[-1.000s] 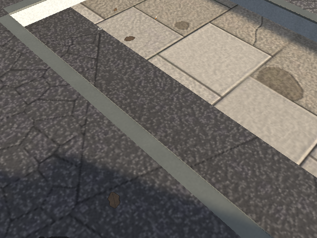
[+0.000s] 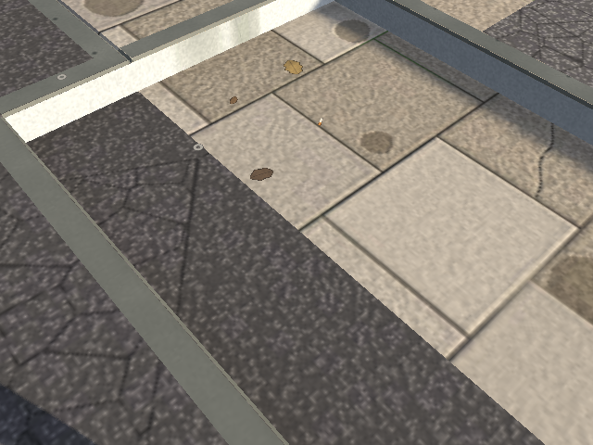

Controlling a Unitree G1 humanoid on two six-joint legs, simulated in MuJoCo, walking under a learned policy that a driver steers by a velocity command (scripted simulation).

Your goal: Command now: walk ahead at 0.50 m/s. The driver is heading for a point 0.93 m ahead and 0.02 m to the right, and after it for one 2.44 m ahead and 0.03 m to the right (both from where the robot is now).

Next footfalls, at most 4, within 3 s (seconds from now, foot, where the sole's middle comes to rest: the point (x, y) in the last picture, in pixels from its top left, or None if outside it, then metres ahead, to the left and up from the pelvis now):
0.12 right None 0.21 -0.09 -0.78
0.72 left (250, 433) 0.52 0.09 -0.78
1.34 right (333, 305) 0.93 -0.14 -0.92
1.70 left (250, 271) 1.05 0.11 -0.92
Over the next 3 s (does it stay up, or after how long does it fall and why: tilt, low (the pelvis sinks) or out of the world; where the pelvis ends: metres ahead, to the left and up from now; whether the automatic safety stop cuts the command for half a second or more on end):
stays up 0.95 -0.01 -0.15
